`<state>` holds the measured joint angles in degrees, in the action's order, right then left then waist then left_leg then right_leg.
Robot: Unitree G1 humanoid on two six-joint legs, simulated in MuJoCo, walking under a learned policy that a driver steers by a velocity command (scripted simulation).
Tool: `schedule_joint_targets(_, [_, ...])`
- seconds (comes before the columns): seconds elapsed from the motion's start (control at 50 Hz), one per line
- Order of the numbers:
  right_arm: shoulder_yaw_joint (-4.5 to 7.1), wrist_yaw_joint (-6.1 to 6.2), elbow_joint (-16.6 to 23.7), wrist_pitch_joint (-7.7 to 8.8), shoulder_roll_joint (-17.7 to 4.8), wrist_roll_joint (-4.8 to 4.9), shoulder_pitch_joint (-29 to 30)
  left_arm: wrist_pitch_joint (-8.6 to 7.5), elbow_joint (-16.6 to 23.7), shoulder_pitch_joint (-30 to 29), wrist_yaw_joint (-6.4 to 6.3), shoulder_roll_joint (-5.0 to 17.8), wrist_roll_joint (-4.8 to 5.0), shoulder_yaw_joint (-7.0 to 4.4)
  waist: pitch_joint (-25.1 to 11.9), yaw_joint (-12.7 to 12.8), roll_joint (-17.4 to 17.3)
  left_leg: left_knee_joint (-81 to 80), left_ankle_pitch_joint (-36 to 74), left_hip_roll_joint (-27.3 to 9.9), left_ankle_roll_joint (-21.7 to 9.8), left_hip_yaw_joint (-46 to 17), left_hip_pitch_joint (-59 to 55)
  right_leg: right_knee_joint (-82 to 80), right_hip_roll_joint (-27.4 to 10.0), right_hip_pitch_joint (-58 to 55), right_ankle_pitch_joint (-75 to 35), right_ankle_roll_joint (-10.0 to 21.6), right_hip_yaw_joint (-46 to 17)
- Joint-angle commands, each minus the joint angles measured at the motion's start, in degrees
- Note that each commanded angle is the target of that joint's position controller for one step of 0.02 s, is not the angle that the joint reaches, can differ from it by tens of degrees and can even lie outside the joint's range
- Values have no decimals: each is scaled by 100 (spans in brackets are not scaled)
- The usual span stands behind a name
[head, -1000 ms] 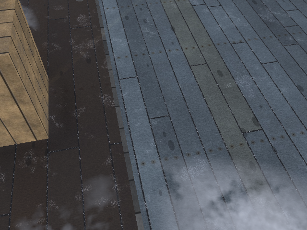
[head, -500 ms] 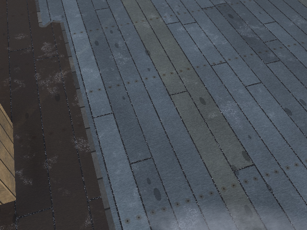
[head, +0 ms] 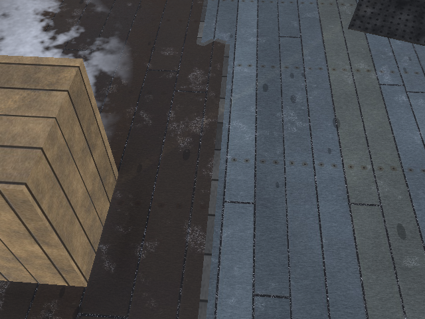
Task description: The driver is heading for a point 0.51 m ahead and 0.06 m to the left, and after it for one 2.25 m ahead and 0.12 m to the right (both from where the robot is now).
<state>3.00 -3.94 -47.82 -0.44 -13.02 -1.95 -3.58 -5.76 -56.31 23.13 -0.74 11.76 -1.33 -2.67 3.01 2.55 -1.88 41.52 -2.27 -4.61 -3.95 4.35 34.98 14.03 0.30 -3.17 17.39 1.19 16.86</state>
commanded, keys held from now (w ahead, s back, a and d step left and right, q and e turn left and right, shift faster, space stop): w+q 0.28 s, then w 0.22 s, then w+e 0.38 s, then s+e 0.12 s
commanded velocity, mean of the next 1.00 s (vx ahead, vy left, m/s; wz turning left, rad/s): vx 0.48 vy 0.00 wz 0.12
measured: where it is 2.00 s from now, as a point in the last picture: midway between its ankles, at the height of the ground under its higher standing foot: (213, 235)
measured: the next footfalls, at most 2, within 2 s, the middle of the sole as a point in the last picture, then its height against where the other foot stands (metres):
left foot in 0.12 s outside the picture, level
right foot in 0.68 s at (230, 282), level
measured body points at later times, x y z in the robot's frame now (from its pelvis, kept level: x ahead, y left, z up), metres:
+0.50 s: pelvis +0.27 +0.05 +0.01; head +0.29 +0.08 +0.45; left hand +0.39 +0.33 -0.11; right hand +0.30 -0.22 -0.12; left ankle +0.17 +0.08 -0.74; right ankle +0.48 -0.07 -0.68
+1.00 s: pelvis +0.55 +0.06 +0.01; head +0.60 +0.06 +0.45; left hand +0.53 +0.33 -0.13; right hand +0.74 -0.17 -0.11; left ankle +0.67 +0.24 -0.68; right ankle +0.54 +0.00 -0.74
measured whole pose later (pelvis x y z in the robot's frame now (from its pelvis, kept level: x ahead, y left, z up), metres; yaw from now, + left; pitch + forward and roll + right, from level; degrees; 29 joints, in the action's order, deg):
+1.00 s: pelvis +0.55 +0.06 +0.01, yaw +3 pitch +1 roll +0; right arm 1.5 0.8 -44.0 2.1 -13.7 -1.7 -5.8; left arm -2.8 -52.1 21.7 0.9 14.0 0.1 -3.3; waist 4.0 2.8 -1.5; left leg 47.7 -9.2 -4.4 2.0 -3.9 37.0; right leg 18.8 8.1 9.1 10.1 6.4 -4.5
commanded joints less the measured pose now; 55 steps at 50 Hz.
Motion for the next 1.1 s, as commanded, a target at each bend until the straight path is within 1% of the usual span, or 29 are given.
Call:
schedule_joint_targets(0.02, [19, -30, 520, 63, -268, -38, 572, 8, 184, 123, -57, 919, -5, -189, 312, -50, 617, -415, -405, 180, -222, 312, -130, -168, -1677, 4, -3270, 575, -355])
schedule_joint_targets(0.06, [71, 22, 477, 72, -367, -52, 282, 96, 163, 103, -89, 1070, -17, -229, 71, -207, 749, -532, -1039, 534, -452, 526, -638, 620, -1702, -279, -5058, 518, -168])
schedule_joint_targets(0.08, [122, 59, 363, 96, -448, -44, -155, 160, 163, 89, -92, 1157, -21, -255, -189, -386, 775, -632, -1312, 763, -587, 588, -1100, 1353, -1692, -340, -5677, 504, -113])
schedule_joint_targets(0.1, [204, 118, 144, 157, -557, -52, -895, 227, 199, 34, -78, 1211, -5, -267, -621, -704, 642, -1004, -1222, 985, -753, 571, -2006, 2487, -1628, -78, -5534, 427, -24])
schedule_joint_targets(0.12, [379, 210, -141, 207, -992, -134, -1909, 241, 372, -95, -62, 1160, -13, -242, -1246, -1157, 175, -1457, -1521, 502, -1048, -331, -3542, 4160, -1477, 1043, -4107, 215, 3])
schedule_joint_targets(0.14, [534, 290, -58, 186, -1694, -126, -1847, 197, 806, 7, 65, 458, 35, -97, -1630, -756, -1169, -1818, -1806, -1271, -1820, -3330, -5357, 6182, -422, 3792, 1045, -165, -198])
schedule_joint_targets(0.16, [537, 322, 36, 104, -1747, 3, -2061, 113, 1009, -723, 114, 933, 1, -184, -1849, -1033, -392, -2601, -1710, -1562, -2001, -4758, -5388, 6807, -45, 4573, 1375, -217, -1556])
schedule_joint_targets(0.18, [491, 363, -38, 84, -1577, 46, -1766, 45, 1142, -1146, 148, 899, 75, -165, -1013, -895, -88, -2660, -1152, -1415, -1831, -3708, -4853, 6578, -421, 4948, 713, -151, -1781])
schedule_joint_targets(0.2, [416, 375, -28, 121, -1215, 107, -1481, -14, 1055, -1019, 133, 847, 92, -132, -527, -636, 209, -2730, -371, -1182, -1599, -3043, -4052, 5907, -645, 4598, 203, -117, -1786])
schedule_joint_targets(0.22, [366, 392, 2, 173, -1009, 134, -1215, 21, 959, -948, 108, 843, 14, -145, -304, -410, 319, -2790, 271, -859, -1391, -2566, -3502, 5473, -757, 4178, 56, -142, -1807])
schedule_joint_targets(0.24, [310, 408, 18, 229, -846, 185, -1056, 127, 930, -795, 103, 831, -110, -143, -321, -226, 257, -2837, 753, -632, -1304, -2231, -3165, 5224, -796, 3787, -6, -215, -1843])
schedule_joint_targets(0.28, [292, 385, -18, 376, -854, 228, -1150, 315, 939, -717, 136, 742, -181, -135, -428, -111, 196, -2874, 1232, -434, -1280, -1983, -2913, 4913, -745, 3474, -9, -324, -1802])
schedule_joint_targets(0.34, [297, 384, -146, 463, -923, 233, -1485, 407, 1077, -1174, 179, 608, -161, -95, -207, -231, 87, -3140, 1132, -276, -1115, -1737, -2840, 4154, -730, 3812, -709, -354, -1663])
schedule_joint_targets(0.46, [211, 413, -447, 533, -760, 214, -2246, 379, 1453, -2353, 241, 598, -90, -42, 3, -689, -140, -3239, 1310, -239, -656, -1567, -3519, 2646, -598, 4263, -2075, -211, -1563])
schedule_joint_targets(0.56, [149, 544, -592, 568, -778, 93, -2516, 333, 1708, -2976, 307, 601, -39, 11, 213, -810, -212, -3158, 1673, -482, -643, -1396, -4103, 1895, -395, 4237, -1914, 73, -1379])
schedule_joint_targets(0.62, [113, 599, -625, 563, -826, 20, -2339, 270, 1608, -2554, 293, 678, -24, -29, 162, -500, -279, -2674, 3064, -579, -485, -1059, -4196, 1584, -89, 3433, -1232, 391, -1227])
schedule_joint_targets(0.66, [128, 585, -618, 543, -945, -31, -2241, 209, 1155, -1178, 194, 862, 13, -138, -598, 64, -203, -1054, 4558, -440, -333, -766, -4173, 1473, 359, 1917, -1034, 681, -1041])
schedule_joint_targets(0.68, [103, 574, -554, 557, -920, -13, -2161, 165, 881, -212, 133, 1042, -70, -218, -1101, 510, -54, 270, 3776, -282, -245, -598, -3339, 1436, -20, 566, -1123, 939, -1499])
schedule_joint_targets(0.7, [22, 508, -360, 571, -518, 222, -2683, 175, 795, 546, 97, 1747, -174, -424, -2040, 445, 1112, 2699, 1273, 469, 89, -159, -1347, 1306, -1661, -1340, -554, 1809, -4157])
schedule_joint_targets(0.72, [89, 481, -412, 598, -752, 82, -2698, 290, 757, 242, 174, 1572, 49, -406, -2224, 283, 1365, 3840, -2509, 1107, 106, -459, -296, 291, -2178, -1519, -856, 2221, -6165])
schedule_joint_targets(0.74, [103, 476, -220, 599, -791, -36, -2143, 314, 898, -465, 199, 1423, 148, -363, -1267, 4, 812, 4068, -2069, 633, 42, -870, 250, 234, -1941, -767, -337, 2073, -5496])
schedule_joint_targets(0.76, [67, 462, -89, 650, -771, -54, -1655, 327, 985, -840, 183, 1040, 131, -265, -660, -35, 219, 3634, -1644, 335, 35, -873, 294, 88, -1730, 79, -410, 1865, -4727])
schedule_joint_targets(0.78, [56, 458, -1, 647, -667, -32, -1500, 321, 968, -889, 162, 927, 84, -224, -271, -174, 42, 3205, -1536, 181, 34, -862, 139, -71, -1478, 742, -853, 1685, -4273])
schedule_joint_targets(0.8, [49, 456, 66, 575, -643, -69, -1505, 296, 886, -862, 131, 836, 111, -185, -161, -335, 120, 2835, -1497, 60, 88, -880, -118, -198, -1219, 1166, -1133, 1534, -3928])
schedule_joint_targets(0.88, [-17, 407, 272, 319, -454, -92, -1356, 158, 776, -548, 136, 1028, 142, -236, -199, -432, 436, 1889, -1331, -13, 436, -641, -305, -415, -794, 1723, -1578, 1561, -3358])
schedule_joint_targets(0.92, [-32, 448, 476, 289, -452, -16, -841, 160, 784, -411, 135, 1105, 120, -242, 60, -355, 377, 1209, -1016, 93, 645, -460, -264, -275, -694, 1926, -3286, 1475, -3111])
schedule_joint_targets(0.98, [-90, 512, 605, 268, -401, 65, -526, 214, 745, -74, 147, 1146, 163, -273, -392, -175, 491, 507, -374, 400, 662, -361, -616, 482, -405, 1563, -5567, 952, -2716])
schedule_joint_targets(1.04, [-104, 558, 731, 180, -521, 130, -244, 383, 757, 195, 72, 1121, 176, -284, -678, -9, 706, 232, -351, 570, 555, -447, -490, 998, -343, 900, -5823, 641, -2961])
schedule_joint_targets(1.1, [-64, 646, 695, 250, -736, 181, -352, 525, 910, 120, -17, 1193, 68, -345, -571, -35, 787, -570, -634, 645, 499, -696, -825, 1459, -429, 647, -5535, 549, -3456])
